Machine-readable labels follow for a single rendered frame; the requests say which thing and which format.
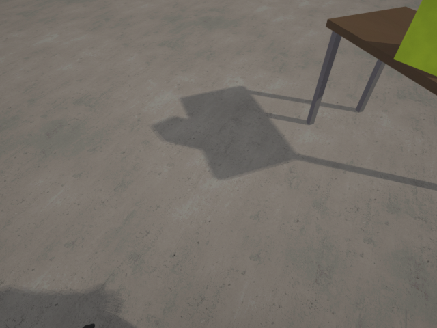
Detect carton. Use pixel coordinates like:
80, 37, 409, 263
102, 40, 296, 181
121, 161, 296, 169
394, 0, 437, 76

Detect table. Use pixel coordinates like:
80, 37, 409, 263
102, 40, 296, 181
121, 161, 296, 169
306, 7, 437, 125

